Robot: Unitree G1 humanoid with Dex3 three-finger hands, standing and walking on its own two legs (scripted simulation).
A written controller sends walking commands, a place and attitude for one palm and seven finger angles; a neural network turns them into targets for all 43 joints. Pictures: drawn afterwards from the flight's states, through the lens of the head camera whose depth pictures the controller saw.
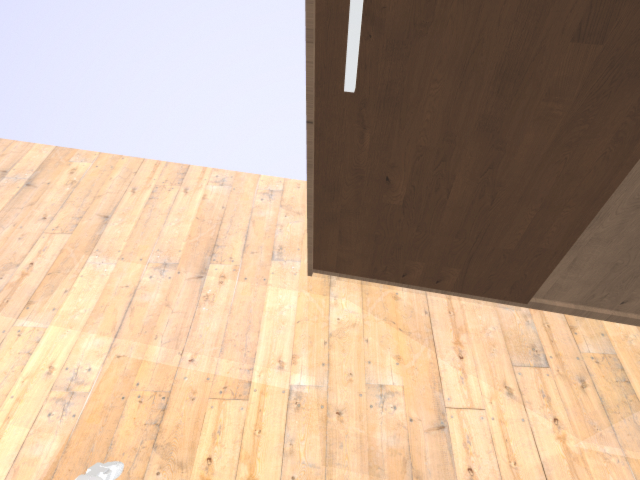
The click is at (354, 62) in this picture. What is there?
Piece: wardrobe's sliding door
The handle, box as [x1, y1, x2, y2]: [344, 0, 362, 92]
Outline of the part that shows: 362,0 350,0 344,91 353,92 355,86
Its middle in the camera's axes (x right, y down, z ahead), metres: +0.07 -0.42 +0.83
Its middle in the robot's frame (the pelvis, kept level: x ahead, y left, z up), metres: +0.93 -0.02 +0.14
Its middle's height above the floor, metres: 0.92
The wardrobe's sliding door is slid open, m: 0.00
